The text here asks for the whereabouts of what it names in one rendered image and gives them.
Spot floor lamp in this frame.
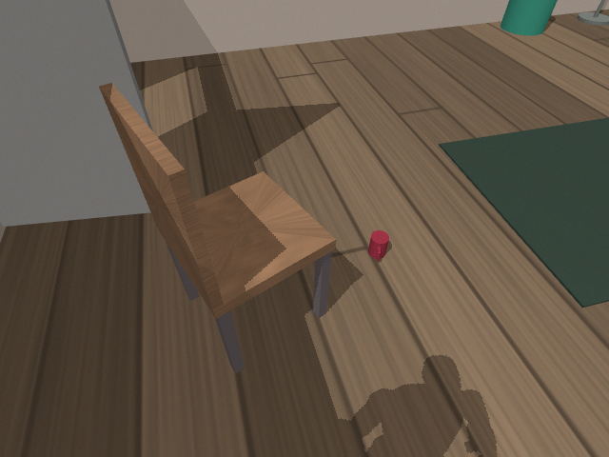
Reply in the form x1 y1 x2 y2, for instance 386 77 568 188
577 0 609 26

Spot chair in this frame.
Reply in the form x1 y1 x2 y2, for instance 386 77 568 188
99 83 336 373

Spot mug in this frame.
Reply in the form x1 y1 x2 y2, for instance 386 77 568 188
368 230 389 262

